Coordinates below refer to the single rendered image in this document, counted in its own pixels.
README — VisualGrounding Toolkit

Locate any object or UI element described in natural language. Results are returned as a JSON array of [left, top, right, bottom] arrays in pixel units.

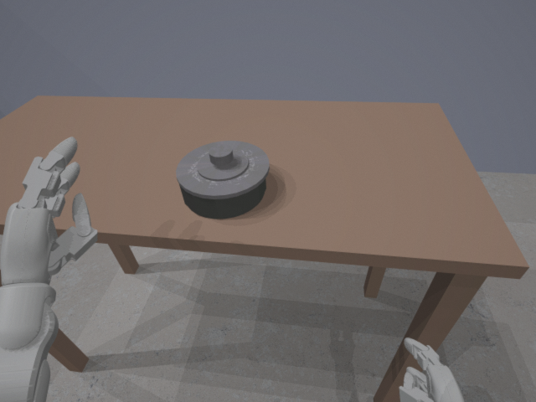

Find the table
[[0, 95, 529, 402]]

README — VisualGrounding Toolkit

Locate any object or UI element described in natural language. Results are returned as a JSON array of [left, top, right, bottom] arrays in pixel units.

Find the left robot forearm
[[0, 283, 59, 402]]

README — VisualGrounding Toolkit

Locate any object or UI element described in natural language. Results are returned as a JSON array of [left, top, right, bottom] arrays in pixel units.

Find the robot right hand
[[399, 338, 465, 402]]

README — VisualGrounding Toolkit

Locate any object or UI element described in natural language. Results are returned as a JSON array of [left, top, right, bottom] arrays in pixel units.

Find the pot
[[179, 180, 266, 219]]

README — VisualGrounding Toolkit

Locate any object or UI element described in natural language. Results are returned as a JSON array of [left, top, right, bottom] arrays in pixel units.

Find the robot left hand
[[0, 137, 97, 286]]

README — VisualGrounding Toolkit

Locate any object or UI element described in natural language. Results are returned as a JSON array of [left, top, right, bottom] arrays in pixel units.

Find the knob
[[209, 144, 234, 166]]

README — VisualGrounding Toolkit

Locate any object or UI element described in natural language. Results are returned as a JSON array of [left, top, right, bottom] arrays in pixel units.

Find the lid
[[176, 141, 270, 199]]

